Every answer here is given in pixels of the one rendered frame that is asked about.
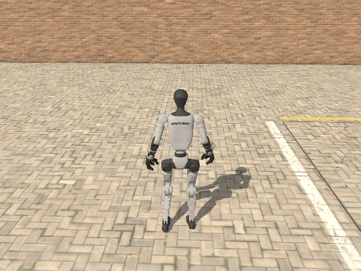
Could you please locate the robot right forearm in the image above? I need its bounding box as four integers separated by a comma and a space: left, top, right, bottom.
203, 136, 213, 155

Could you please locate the right robot hand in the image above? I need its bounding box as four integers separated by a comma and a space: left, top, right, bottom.
201, 154, 214, 164

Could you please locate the robot left forearm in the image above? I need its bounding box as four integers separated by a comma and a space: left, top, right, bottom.
147, 137, 159, 160

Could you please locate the left robot upper arm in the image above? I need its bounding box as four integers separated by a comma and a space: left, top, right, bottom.
153, 114, 169, 145

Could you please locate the robot left thigh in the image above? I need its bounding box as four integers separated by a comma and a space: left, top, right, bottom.
161, 157, 173, 195

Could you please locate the left robot foot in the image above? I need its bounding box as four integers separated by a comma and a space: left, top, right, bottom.
162, 216, 170, 232

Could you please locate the right robot upper arm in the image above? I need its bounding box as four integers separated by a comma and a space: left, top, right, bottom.
192, 113, 208, 145

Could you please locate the left robot hand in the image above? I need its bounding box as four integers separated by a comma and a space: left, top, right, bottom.
146, 157, 159, 171

